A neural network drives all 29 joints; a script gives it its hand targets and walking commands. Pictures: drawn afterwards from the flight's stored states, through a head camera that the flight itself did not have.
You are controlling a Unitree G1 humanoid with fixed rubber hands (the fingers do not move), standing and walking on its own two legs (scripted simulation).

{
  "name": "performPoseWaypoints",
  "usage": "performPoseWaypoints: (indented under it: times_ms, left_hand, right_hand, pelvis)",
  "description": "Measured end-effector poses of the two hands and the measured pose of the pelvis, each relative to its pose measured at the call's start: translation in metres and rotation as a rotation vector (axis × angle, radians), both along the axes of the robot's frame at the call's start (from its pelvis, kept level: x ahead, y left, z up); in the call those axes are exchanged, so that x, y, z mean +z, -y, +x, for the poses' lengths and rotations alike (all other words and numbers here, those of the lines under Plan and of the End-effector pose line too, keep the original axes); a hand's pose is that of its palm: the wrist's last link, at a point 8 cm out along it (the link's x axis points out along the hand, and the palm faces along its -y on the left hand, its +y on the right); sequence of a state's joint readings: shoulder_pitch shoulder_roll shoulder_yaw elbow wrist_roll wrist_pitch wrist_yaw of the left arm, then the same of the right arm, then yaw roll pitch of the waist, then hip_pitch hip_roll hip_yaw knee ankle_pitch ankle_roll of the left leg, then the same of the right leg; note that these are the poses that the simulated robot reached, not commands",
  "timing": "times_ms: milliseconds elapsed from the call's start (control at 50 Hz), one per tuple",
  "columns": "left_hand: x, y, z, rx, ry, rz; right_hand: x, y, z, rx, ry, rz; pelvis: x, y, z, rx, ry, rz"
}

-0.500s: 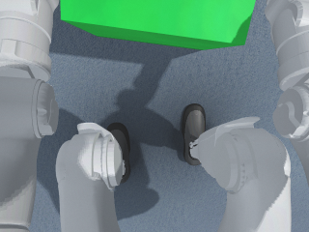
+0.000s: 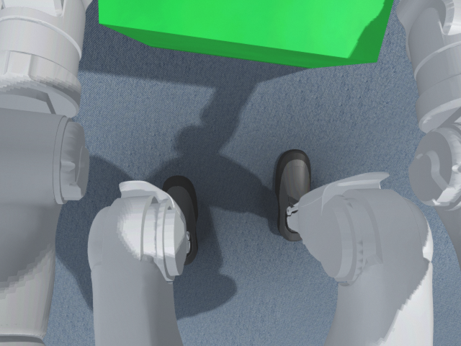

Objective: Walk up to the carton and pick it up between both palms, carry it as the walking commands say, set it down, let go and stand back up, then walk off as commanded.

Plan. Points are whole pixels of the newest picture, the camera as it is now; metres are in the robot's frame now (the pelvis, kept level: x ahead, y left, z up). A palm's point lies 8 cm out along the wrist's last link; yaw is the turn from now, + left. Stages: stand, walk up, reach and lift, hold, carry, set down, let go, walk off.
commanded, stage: reach and lift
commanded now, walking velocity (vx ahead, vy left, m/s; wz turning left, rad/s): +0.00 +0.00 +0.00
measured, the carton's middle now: out of the picture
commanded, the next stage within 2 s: none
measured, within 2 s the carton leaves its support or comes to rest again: leaves its support in 0.56 s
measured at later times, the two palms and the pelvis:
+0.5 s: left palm out of the picture +0.59 +0.16 -0.17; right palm out of the picture +0.54 -0.23 -0.17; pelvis +0.01 +0.00 -0.01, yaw +0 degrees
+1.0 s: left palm out of the picture +0.58 +0.15 -0.09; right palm out of the picture +0.54 -0.24 -0.09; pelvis +0.00 +0.00 +0.03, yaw +2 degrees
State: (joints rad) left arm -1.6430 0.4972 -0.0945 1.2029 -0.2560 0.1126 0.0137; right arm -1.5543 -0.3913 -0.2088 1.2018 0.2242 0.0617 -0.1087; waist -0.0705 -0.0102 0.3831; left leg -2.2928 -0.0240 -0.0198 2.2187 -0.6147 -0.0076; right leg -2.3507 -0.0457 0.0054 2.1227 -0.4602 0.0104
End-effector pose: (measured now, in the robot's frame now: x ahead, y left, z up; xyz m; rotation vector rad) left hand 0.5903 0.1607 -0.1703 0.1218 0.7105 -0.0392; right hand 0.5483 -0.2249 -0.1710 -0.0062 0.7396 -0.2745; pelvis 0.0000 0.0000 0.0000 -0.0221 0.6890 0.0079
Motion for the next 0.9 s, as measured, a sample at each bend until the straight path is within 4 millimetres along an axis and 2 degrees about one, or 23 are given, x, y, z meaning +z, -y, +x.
performPoseWaypoints:
  times_ms: [380,500,640,900]
  left_hand:
    - [0.0,0.0,-0.002,0.011,-0.013,-0.012]
    - [0.002,-0.001,-0.005,0.008,-0.022,-0.001]
    - [0.012,-0.003,-0.013,0.007,-0.025,0.008]
    - [0.068,0.011,-0.01,-0.002,-0.017,-0.002]
  right_hand:
    - [-0.001,0.004,-0.003,0.014,-0.007,0.046]
    - [0.005,0.002,-0.004,-0.001,-0.015,0.041]
    - [0.029,-0.007,0.005,0.003,0.027,0.033]
    - [0.078,0.007,-0.006,-0.022,0.048,0.033]
  pelvis:
    - [-0.006,0.002,0.004,0.008,0.007,0.0]
    - [-0.007,0.0,0.006,0.01,-0.008,-0.005]
    - [-0.003,0.0,0.005,0.013,-0.026,-0.002]
    - [0.022,0.003,-0.002,0.024,-0.096,0.008]
